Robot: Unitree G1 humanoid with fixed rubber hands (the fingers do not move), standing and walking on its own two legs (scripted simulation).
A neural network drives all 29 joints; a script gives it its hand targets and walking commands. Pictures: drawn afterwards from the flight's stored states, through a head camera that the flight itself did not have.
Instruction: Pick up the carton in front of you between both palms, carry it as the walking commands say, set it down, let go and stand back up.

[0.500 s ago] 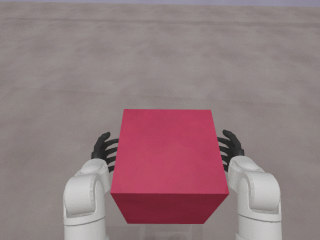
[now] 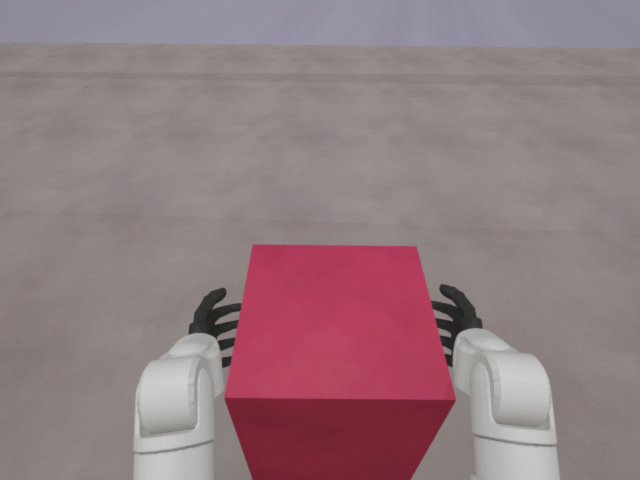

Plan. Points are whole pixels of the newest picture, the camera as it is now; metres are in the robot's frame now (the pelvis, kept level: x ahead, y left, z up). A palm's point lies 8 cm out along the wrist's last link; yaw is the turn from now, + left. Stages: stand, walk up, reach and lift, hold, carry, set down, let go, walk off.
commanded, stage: carry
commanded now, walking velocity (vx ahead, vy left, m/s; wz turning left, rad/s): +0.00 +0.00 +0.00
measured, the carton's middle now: (332, 366) +0.28 +0.00 +0.02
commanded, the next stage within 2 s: hold in 1.24 s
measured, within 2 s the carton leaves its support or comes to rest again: neither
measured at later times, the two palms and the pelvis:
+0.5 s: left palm (210, 392) +0.22 +0.14 +0.06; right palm (476, 386) +0.22 -0.16 +0.06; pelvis -0.04 -0.01 +0.00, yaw +0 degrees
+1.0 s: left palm (218, 385) +0.24 +0.14 +0.04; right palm (468, 377) +0.24 -0.16 +0.05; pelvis -0.05 -0.01 +0.00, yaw +0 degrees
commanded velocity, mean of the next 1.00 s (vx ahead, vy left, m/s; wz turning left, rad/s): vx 0.00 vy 0.00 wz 0.00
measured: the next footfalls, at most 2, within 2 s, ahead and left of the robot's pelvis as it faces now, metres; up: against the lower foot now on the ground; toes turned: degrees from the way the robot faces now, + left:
none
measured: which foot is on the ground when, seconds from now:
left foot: down 0.00-1.00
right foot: down 0.00-1.00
